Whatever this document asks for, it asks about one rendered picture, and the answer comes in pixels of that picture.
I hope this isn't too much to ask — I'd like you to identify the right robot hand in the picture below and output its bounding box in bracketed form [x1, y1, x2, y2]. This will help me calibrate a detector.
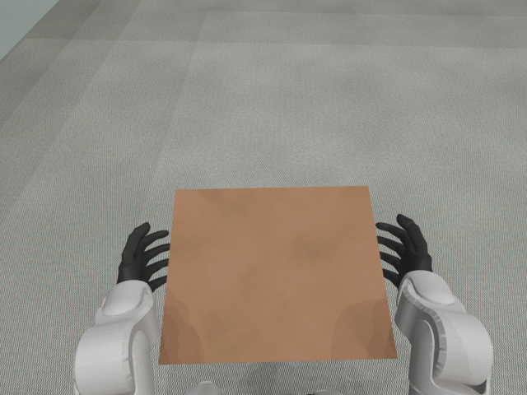
[375, 214, 433, 290]

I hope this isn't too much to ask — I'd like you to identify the robot left forearm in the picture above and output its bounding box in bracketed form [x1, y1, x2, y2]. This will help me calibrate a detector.
[72, 280, 161, 395]

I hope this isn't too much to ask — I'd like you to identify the carton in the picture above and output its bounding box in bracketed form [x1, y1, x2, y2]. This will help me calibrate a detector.
[158, 186, 398, 365]

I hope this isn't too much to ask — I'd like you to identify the left robot hand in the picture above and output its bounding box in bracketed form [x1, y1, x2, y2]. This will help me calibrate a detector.
[117, 222, 170, 293]

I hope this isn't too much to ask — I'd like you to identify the robot right forearm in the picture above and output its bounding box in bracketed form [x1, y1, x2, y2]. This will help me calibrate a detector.
[394, 270, 493, 395]

